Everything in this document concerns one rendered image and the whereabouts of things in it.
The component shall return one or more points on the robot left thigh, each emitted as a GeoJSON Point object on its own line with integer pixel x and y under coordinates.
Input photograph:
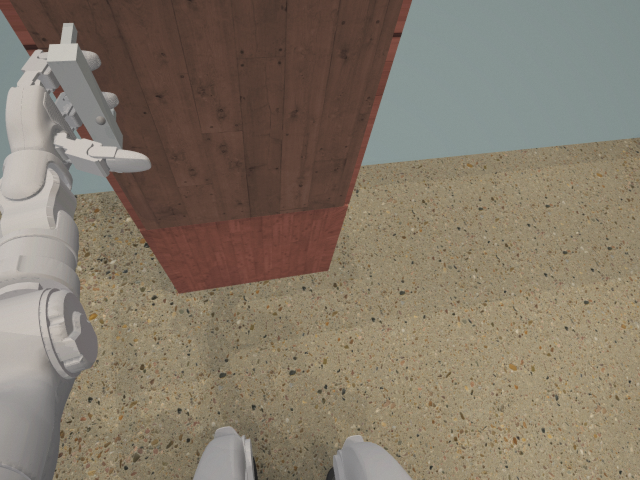
{"type": "Point", "coordinates": [226, 458]}

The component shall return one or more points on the robot right thigh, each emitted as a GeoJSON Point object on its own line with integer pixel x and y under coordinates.
{"type": "Point", "coordinates": [367, 461]}

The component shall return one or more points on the left robot hand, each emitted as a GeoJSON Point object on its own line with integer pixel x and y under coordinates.
{"type": "Point", "coordinates": [34, 122]}

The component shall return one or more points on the robot thigh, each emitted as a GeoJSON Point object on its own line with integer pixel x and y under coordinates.
{"type": "Point", "coordinates": [367, 461]}
{"type": "Point", "coordinates": [226, 458]}

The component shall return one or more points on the robot left forearm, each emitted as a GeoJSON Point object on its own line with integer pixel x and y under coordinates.
{"type": "Point", "coordinates": [39, 239]}

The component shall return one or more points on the handle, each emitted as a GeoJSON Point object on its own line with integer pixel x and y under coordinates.
{"type": "Point", "coordinates": [73, 73]}

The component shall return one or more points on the robot left upper arm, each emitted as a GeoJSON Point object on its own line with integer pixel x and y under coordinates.
{"type": "Point", "coordinates": [46, 341]}

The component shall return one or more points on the cupboard door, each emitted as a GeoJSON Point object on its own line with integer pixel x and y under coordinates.
{"type": "Point", "coordinates": [245, 108]}

